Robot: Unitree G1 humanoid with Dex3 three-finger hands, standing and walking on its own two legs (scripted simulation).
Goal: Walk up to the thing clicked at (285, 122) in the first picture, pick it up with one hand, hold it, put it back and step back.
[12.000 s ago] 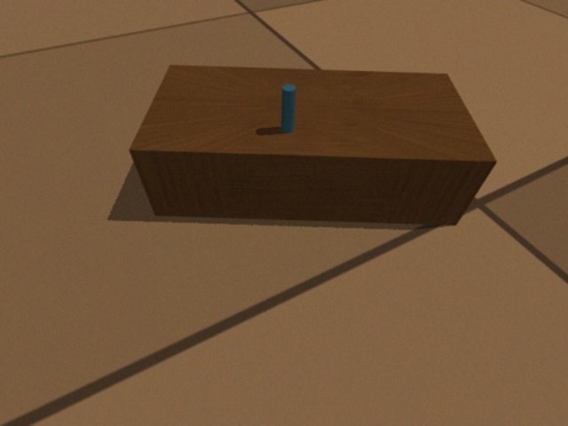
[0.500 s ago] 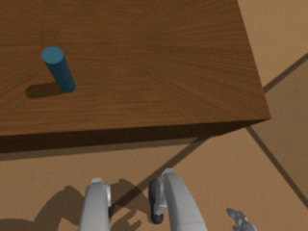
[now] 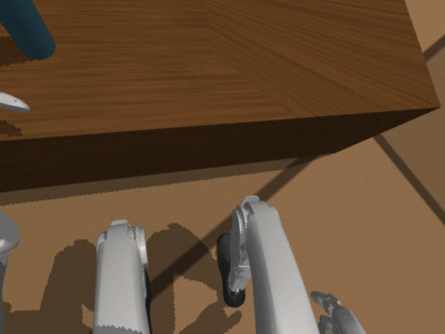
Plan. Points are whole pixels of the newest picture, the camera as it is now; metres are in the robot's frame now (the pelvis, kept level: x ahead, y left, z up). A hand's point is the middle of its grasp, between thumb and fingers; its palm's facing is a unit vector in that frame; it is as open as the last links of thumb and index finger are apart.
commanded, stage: close in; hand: left
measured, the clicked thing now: (9, 0) +0.60 +0.23 +0.03
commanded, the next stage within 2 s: rest palm in 0.50 s
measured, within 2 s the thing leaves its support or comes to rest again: neither
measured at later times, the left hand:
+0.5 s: hand (11, 44) +0.55 +0.23 +0.01, palm faces +0.18 -0.98 +0.00, open 17.5 cm
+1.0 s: hand (19, 38) +0.56 +0.23 +0.00, palm faces +0.19 -0.98 -0.01, open 16.2 cm
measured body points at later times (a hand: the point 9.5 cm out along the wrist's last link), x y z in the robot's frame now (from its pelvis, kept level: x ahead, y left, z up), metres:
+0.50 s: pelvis -0.01 +0.00 -0.02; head +0.21 +0.04 +0.37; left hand +0.53 +0.29 +0.01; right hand +0.02 -0.28 -0.12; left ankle +0.06 +0.12 -0.42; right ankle +0.11 -0.14 -0.42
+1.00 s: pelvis -0.01 +0.00 -0.02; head +0.22 +0.04 +0.37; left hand +0.55 +0.28 +0.01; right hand +0.04 -0.27 -0.13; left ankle +0.06 +0.12 -0.42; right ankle +0.11 -0.14 -0.42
